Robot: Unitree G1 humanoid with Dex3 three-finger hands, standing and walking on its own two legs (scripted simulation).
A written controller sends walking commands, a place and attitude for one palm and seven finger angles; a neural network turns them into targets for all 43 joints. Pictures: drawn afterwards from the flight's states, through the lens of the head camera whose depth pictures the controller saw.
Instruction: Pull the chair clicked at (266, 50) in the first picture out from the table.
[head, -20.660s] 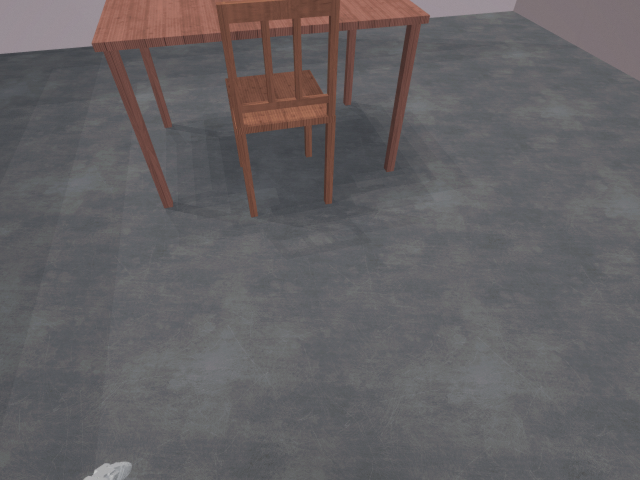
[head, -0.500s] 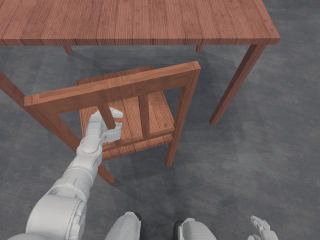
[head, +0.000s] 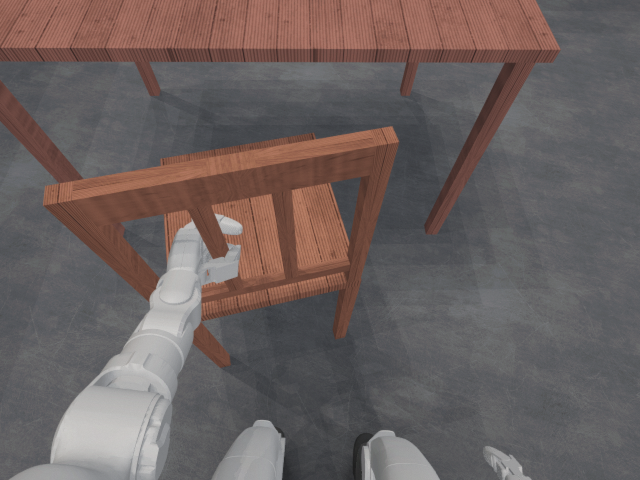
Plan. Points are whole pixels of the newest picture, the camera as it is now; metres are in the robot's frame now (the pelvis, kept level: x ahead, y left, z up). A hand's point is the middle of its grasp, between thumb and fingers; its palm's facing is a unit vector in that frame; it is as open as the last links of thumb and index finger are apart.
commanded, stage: step backward, pulling the chair out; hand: left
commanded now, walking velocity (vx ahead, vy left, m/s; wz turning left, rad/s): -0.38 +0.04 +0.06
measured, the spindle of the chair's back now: (219, 251) +0.41 +0.17 -0.07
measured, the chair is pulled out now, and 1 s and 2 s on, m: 0.25 0.43 0.63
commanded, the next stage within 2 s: stop walking, hand still on the chair in 1.40 s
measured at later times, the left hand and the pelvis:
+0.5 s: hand (212, 334) +0.28 +0.16 -0.05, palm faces +0.09 -0.98 -0.18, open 5.6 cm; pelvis -0.09 -0.01 +0.00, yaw +2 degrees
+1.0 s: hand (200, 391) +0.21 +0.16 -0.05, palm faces +0.13 -0.97 -0.18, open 5.6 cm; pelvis -0.16 -0.01 +0.01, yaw +1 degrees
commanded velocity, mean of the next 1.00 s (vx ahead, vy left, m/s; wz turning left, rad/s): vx -0.38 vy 0.03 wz -0.01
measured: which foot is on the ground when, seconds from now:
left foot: down 0.00-0.08, up 0.10-0.20, down 0.22-0.54, up 0.56-0.70, down 0.72-1.00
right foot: down 0.00-0.30, up 0.32-0.38, down 0.40-0.74, up 0.76-0.90, down 0.92-1.00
